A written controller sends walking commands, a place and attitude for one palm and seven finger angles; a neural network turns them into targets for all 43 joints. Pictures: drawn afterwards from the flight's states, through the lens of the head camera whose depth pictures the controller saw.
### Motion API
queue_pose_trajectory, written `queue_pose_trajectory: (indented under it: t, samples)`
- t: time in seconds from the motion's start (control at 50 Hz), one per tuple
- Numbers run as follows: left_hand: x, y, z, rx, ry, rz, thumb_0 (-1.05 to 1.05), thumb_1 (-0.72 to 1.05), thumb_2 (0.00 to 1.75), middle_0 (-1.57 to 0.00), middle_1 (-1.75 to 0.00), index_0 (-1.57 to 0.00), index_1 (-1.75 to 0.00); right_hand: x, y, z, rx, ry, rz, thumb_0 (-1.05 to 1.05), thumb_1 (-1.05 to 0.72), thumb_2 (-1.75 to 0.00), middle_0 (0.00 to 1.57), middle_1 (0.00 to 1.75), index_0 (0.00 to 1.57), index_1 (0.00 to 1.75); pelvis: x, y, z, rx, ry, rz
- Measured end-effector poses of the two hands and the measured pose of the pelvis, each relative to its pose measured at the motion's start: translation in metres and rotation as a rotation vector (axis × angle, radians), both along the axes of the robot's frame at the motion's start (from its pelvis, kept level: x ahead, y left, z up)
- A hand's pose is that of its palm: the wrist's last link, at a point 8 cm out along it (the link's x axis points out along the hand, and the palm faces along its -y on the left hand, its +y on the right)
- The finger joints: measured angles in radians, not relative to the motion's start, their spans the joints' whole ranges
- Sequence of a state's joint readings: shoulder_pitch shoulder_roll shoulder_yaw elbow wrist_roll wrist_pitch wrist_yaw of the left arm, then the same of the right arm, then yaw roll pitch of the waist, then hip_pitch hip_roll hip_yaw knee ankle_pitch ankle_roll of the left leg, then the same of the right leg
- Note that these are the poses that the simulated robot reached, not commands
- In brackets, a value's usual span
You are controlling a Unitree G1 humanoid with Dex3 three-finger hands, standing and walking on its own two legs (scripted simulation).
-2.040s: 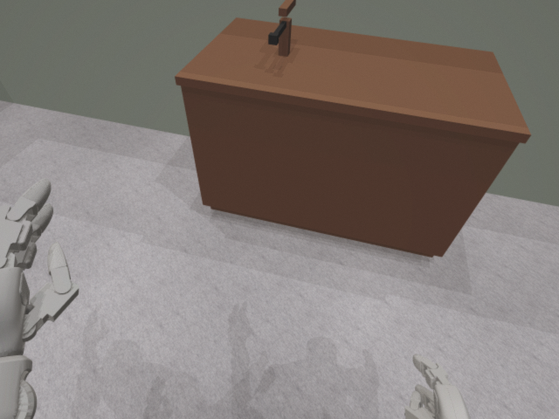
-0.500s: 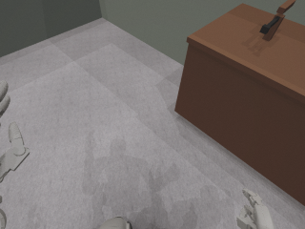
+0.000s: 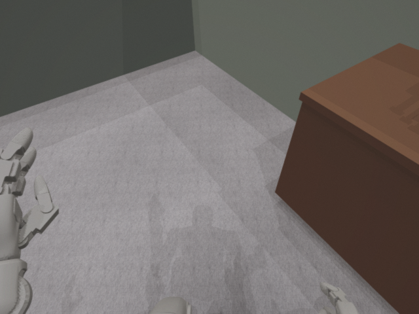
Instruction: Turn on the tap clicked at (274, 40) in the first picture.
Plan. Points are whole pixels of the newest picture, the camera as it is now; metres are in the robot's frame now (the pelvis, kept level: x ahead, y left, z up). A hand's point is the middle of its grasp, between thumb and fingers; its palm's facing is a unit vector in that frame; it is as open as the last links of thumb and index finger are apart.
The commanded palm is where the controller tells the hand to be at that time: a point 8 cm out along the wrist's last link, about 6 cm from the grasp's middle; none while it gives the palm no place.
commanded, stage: walk to a spot facing it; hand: left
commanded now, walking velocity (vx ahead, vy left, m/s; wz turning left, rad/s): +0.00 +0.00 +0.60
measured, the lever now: out of the picture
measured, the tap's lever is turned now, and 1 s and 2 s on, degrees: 0 0 0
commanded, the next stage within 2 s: turn to face it in 0.06 s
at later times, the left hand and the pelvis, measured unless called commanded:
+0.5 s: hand (52, 171) +0.27 +0.25 +0.19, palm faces +0.48 -0.77 -0.42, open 7.5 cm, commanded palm +0.23 +0.28 +0.19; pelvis +0.07 +0.00 +0.00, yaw +1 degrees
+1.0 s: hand (106, 155) +0.31 +0.19 +0.18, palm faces +0.21 -0.89 -0.40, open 7.4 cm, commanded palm +0.27 +0.23 +0.19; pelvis +0.04 +0.00 +0.00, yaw -17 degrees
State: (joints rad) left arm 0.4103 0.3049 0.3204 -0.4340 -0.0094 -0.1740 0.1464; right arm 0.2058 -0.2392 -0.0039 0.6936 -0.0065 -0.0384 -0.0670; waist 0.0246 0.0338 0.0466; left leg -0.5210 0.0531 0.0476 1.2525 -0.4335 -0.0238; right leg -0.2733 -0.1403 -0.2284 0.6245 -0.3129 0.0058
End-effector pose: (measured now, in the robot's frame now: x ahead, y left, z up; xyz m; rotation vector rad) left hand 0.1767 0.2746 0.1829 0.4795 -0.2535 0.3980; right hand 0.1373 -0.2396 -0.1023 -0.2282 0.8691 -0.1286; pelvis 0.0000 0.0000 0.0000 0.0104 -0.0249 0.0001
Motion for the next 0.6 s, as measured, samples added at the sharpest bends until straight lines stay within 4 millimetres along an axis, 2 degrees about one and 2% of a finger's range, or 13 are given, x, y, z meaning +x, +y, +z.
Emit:
queue_pose_trajectory:
  t: [0.08,0.14,0.22,0.28,0.32,0.38,0.46,0.52,0.6]
  samples:
    - [0.011,0.001,0.004,0.008,0.007,-0.014,0.02,0.88,0.9,-0.22,-0.3,-0.21,-0.31,0.03,-0.02,0.025,-0.086,-0.022,-0.006,0.01,-0.91,-0.9,0.2,0.3,0.21,0.3,0.017,0.0,0.007,0.014,0.01,0.042]
    - [0.016,0.01,0.014,0.044,-0.041,-0.019,0.02,0.88,0.9,-0.22,-0.31,-0.21,-0.31,0.056,-0.021,0.04,-0.14,-0.061,0.006,0.01,-0.91,-0.9,0.2,0.3,0.2,0.3,0.031,0.005,0.004,0.016,0.023,0.063]
    - [0.025,0.031,0.018,0.091,-0.147,-0.017,0.02,0.88,0.9,-0.22,-0.3,-0.21,-0.31,0.092,-0.006,0.042,-0.162,-0.151,0.008,0.01,-0.91,-0.9,0.2,0.3,0.2,0.3,0.046,0.021,-0.013,0.005,0.019,0.072]
    - [0.035,0.045,0.015,0.097,-0.158,0.005,0.02,0.88,0.9,-0.22,-0.3,-0.21,-0.31,0.108,0.021,0.04,-0.083,-0.169,0.032,0.01,-0.91,-0.9,0.19,0.3,0.2,0.3,0.051,0.021,-0.011,-0.007,0.006,0.079]
    - [0.039,0.047,0.015,0.075,-0.143,0.021,0.02,0.89,0.9,-0.21,-0.3,-0.21,-0.31,0.114,0.041,0.04,-0.022,-0.169,0.066,0.01,-0.91,-0.9,0.19,0.3,0.2,0.3,0.055,0.019,-0.006,-0.017,0.006,0.078]
    - [0.039,0.038,0.019,0.037,-0.124,0.024,0.02,0.89,0.9,-0.21,-0.3,-0.21,-0.31,0.118,0.067,0.041,0.058,-0.178,0.119,0.01,-0.91,-0.9,0.2,0.3,0.2,0.3,0.061,0.016,0.002,-0.025,0.01,0.066]
    - [0.041,0.021,0.023,0.044,-0.088,0.02,0.02,0.89,0.9,-0.21,-0.3,-0.2,-0.31,0.12,0.083,0.035,0.143,-0.195,0.158,0.01,-0.91,-0.9,0.2,0.3,0.21,0.3,0.068,0.007,0.004,-0.028,0.01,0.034]
    - [0.048,0.009,0.02,0.079,-0.065,0.029,0.02,0.89,0.9,-0.21,-0.3,-0.2,-0.31,0.121,0.077,0.022,0.184,-0.204,0.158,0.01,-0.9,-0.9,0.21,0.3,0.21,0.3,0.071,-0.004,-0.004,-0.014,0.003,0.004]
    - [0.068,-0.007,0.008,0.019,-0.032,0.014,0.02,0.89,0.9,-0.21,-0.3,-0.21,-0.31,0.112,0.047,0.009,0.158,-0.162,0.108,0.01,-0.9,-0.9,0.21,0.3,0.21,0.3,0.067,-0.01,-0.006,-0.006,0.005,-0.032]
